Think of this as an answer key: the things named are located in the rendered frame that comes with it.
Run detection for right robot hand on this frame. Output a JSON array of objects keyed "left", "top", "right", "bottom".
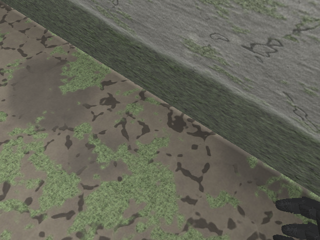
[{"left": 273, "top": 196, "right": 320, "bottom": 240}]

